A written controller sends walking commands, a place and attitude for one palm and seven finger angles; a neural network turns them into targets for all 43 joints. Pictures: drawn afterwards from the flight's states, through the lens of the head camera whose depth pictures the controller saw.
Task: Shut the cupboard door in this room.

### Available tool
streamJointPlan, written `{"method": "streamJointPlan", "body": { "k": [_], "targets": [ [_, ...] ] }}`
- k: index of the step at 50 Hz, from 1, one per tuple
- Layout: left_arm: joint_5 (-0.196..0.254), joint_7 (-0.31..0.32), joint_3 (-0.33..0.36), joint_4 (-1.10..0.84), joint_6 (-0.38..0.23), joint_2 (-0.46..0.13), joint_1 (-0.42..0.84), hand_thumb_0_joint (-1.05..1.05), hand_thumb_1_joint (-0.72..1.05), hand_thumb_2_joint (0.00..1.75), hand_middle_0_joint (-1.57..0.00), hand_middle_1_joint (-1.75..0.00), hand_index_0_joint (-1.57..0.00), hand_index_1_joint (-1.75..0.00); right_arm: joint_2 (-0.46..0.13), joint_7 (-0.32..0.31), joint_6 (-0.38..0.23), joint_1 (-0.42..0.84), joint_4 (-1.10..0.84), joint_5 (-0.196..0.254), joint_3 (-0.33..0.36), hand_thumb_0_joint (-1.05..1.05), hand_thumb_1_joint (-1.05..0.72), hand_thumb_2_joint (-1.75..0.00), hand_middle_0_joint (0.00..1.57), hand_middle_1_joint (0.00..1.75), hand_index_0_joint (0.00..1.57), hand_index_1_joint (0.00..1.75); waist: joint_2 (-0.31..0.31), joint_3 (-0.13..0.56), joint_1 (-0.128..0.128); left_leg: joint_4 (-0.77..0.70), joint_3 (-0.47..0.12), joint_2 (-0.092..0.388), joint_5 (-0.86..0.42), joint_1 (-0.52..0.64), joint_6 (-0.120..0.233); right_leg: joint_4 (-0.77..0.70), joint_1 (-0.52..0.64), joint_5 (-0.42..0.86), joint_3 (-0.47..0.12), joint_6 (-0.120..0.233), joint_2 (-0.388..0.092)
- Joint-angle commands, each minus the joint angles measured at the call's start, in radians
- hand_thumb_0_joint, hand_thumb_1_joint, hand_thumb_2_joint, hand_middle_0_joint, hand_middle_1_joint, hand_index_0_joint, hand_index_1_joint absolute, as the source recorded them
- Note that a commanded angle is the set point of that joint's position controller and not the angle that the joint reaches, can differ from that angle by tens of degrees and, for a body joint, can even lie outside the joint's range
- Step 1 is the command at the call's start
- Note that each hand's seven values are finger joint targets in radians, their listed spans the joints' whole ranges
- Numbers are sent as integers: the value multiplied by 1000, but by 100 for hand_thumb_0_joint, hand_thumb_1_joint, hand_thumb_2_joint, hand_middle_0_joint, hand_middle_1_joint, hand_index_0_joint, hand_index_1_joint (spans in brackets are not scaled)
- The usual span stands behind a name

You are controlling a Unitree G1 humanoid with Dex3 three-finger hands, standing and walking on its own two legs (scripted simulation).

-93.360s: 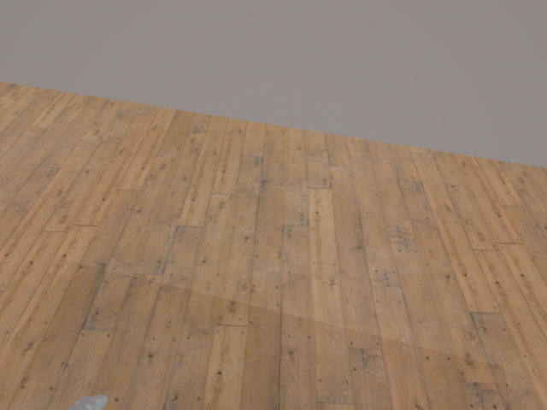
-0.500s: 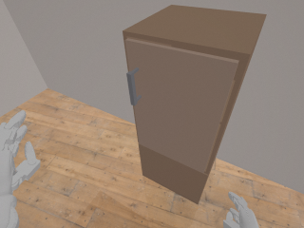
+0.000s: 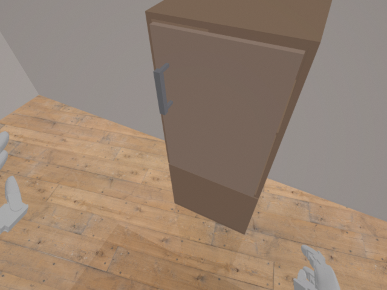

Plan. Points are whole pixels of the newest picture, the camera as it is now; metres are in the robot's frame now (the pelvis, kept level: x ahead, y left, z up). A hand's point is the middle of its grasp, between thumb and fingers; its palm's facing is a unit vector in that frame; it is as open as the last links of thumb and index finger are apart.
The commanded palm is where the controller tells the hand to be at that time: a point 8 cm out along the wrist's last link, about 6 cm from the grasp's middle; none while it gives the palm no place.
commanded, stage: step back with the hand held close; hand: left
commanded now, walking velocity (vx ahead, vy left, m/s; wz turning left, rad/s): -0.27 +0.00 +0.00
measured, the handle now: (164, 89) +0.63 +0.13 +0.07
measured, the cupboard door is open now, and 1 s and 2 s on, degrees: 0 0 0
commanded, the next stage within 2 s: stop stepping back and stand still in 1.10 s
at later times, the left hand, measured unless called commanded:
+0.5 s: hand out of the picture +0.13 +0.26 +0.17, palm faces +0.49 -0.72 -0.48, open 7.5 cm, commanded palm +0.06 +0.29 +0.18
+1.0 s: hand out of the picture +0.05 +0.26 +0.18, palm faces +0.54 -0.70 -0.46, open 7.5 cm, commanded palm -0.01 +0.27 +0.18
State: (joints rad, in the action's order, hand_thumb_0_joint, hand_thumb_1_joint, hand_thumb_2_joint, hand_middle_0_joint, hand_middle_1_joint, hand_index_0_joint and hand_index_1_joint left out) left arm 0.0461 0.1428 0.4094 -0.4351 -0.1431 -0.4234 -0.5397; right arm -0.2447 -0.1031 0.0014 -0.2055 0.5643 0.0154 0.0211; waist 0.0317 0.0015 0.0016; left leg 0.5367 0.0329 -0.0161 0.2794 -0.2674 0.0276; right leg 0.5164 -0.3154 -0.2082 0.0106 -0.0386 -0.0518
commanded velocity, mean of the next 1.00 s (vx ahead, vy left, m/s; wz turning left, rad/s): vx -0.35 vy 0.00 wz -0.06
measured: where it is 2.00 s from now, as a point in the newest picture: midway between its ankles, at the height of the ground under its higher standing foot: outside the picture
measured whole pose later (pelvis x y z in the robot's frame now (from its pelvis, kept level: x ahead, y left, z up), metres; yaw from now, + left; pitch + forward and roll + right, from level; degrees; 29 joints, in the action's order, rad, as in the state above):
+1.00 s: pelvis -0.13 -0.03 -0.02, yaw +3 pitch +3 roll -2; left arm 0.05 0.17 0.50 -0.52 -0.28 -0.44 -0.53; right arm -0.16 -0.06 -0.14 -0.19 0.63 -0.01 0.00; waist 0.00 0.03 0.04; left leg 0.60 0.06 0.11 0.09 -0.57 -0.01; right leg 0.61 -0.27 -0.42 -0.02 0.01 0.05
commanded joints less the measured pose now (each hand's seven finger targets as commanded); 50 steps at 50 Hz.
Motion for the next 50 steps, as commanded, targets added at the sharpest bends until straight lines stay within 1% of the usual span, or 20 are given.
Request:
{"method": "streamJointPlan", "body": {
  "k": [1, 7, 13, 16, 23, 26, 29, 31, 32, 34, 36, 37, 39, 40, 42, 44, 46, 47, 49, 50],
  "targets": [
    [0, 32, 139, -210, -73, -163, 34, 0, 90, 90, -20, -30, -20, -30, -122, -8, -58, 79, -167, -4, 33, 0, -90, -90, 20, 30, 20, 30, 62, 125, 4, -162, -106, 135, -166, -231, 17, 81, 255, 253, -15, 26, 10],
    [-25, 38, 164, -204, -106, -184, 75, 0, 90, 90, -20, -30, -20, -30, -132, -5, -80, 70, -171, -2, 33, 0, -90, -90, 20, 30, 20, 30, 55, 52, -2, -188, -123, 124, 315, -484, 53, 92, 295, 87, -67, 28, 9],
    [-31, 51, 148, -241, -142, -180, 114, 0, 90, 90, -20, -30, -20, -30, -110, 1, -108, 45, -153, -10, 24, 0, -90, -90, 20, 30, 20, 30, -22, 54, -13, -63, -101, 71, 317, -381, 28, -62, 109, -176, -139, 61, -47],
    [-31, 61, 148, -251, -151, -186, 122, 0, 90, 90, -20, -30, -20, -30, -113, 2, -119, 37, -140, -12, 24, 0, -90, -90, 20, 30, 20, 30, -1, 52, -17, -57, -98, 62, 306, -335, 21, -98, 47, -247, -131, 62, -44],
    [-40, 62, 178, -231, -176, -179, 58, 0, 90, 90, -20, -30, -20, -30, -125, -3, -149, 44, -138, -8, 29, 0, -90, -90, 20, 30, 20, 30, 125, 89, -5, -233, -188, 166, 374, -574, 68, 176, 328, 43, -42, 21, 65],
    [-55, 53, 198, -210, -186, -185, 61, 0, 90, 90, -20, -30, -20, -30, -134, 3, -155, 48, -144, -10, 40, 0, -90, -90, 20, 30, 20, 30, 131, 66, 0, -205, -175, 177, 493, -730, 93, 246, 422, 90, -98, 21, 75],
    [-46, 45, 182, -225, -187, -182, 90, 0, 90, 90, -20, -30, -20, -30, -120, 14, -158, 32, -134, -10, 42, 0, -90, -90, 20, 30, 20, 30, -20, 45, -9, -30, -106, 94, 432, -594, 46, 83, 216, 8, -235, 64, -9],
    [-34, 50, 169, -241, -177, -193, 108, 0, 90, 90, -20, -30, -20, -30, -96, 28, -150, 27, -113, -17, 40, 0, -90, -90, 20, 30, 20, 30, -144, 60, -11, 159, -53, 30, 313, -381, -1, -137, -21, -188, -369, 122, -135],
    [-29, 56, 174, -257, -171, -218, 131, 0, 90, 90, -20, -30, -20, -30, -91, 35, -140, 24, -95, -21, 41, 0, -90, -90, 20, 30, 20, 30, -188, 71, -17, 242, -24, 7, 223, -237, -23, -227, -148, -253, -394, 149, -186],
    [-26, 63, 159, -273, -166, -220, 140, 0, 90, 90, -20, -30, -20, -30, -70, 42, -120, 32, -87, -16, 30, 0, -90, -90, 20, 30, 20, 30, -240, 109, -29, 273, -14, 3, 161, -98, -25, -256, -232, -301, -301, 140, -203],
    [-20, 67, 178, -279, -162, -228, 110, 0, 90, 90, -20, -30, -20, -30, -80, 33, -104, 36, -89, -13, 34, 0, -90, -90, 20, 30, 20, 30, -146, 105, -35, 125, -53, 25, 183, -47, -6, -191, -277, -317, -195, 98, -132],
    [-18, 70, 196, -295, -169, -239, 90, 0, 90, 90, -20, -30, -20, -30, -103, 24, -103, 44, -97, -15, 43, 0, -90, -90, 20, 30, 20, 30, -4, 93, -35, -5, -135, 80, 252, -92, 22, -99, -260, -321, -148, 72, -66],
    [-28, 69, 210, -335, -184, -198, 75, 0, 90, 90, -20, -30, -20, -30, -120, 8, -123, 75, -122, -18, 41, 0, -90, -90, 20, 30, 20, 30, 332, 113, -19, -372, -403, 337, 515, -491, 121, 436, 91, -168, -2, 6, 134],
    [-24, 64, 233, -362, -185, -227, 105, 0, 90, 90, -20, -30, -20, -30, -92, 4, -140, 79, -113, -27, 53, 0, -90, -90, 20, 30, 20, 30, 288, 146, -11, -381, -402, 385, 387, -490, 134, 594, 121, -196, -26, 7, 144],
    [0, 57, 231, -317, -186, -225, 57, 0, 90, 90, -20, -30, -20, -30, -97, 17, -170, 89, -99, -11, 77, 0, -90, -90, 20, 30, 20, 30, 156, 192, 3, -252, -261, 354, 198, -308, 107, 528, 45, -282, -52, 20, 131],
    [11, 52, 181, -256, -175, -160, -13, 0, 90, 90, -20, -30, -20, -30, -91, 29, -186, 81, -94, -7, 62, 0, -90, -90, 20, 30, 20, 30, 223, 115, 0, -242, -173, 319, 226, -306, 80, 340, 48, -277, 0, 29, 109],
    [17, 35, 137, -256, -174, -144, 25, 0, 90, 90, -20, -30, -20, -30, -84, 34, -189, 77, -71, -18, 34, 0, -90, -90, 20, 30, 20, 30, 184, 58, -5, -221, -156, 289, 173, -256, 44, 86, 50, -210, 9, 41, 100],
    [3, 30, 134, -274, -179, -157, 62, 0, 90, 90, -20, -30, -20, -30, -87, 34, -190, 75, -58, -24, 36, 0, -90, -90, 20, 30, 20, 30, 147, 52, -8, -177, -131, 253, 141, -209, 22, -21, 36, -134, -37, 53, 77],
    [0, 34, 131, -269, -189, -200, 156, 0, 90, 90, -20, -30, -20, -30, -64, 29, -185, 80, -47, -28, 23, 0, -90, -90, 20, 30, 20, 30, -67, 75, -17, 9, -5, 129, 54, -63, -56, -164, -120, 71, -258, 118, -90],
    [-13, 46, 123, -240, -192, -216, 186, 0, 90, 90, -20, -30, -20, -30, -46, 22, -185, 78, -36, -27, 20, 0, -90, -90, 20, 30, 20, 30, -99, 124, -24, 87, 47, 87, -61, 28, -75, -191, -142, 304, -312, 133, -167]
  ]
}}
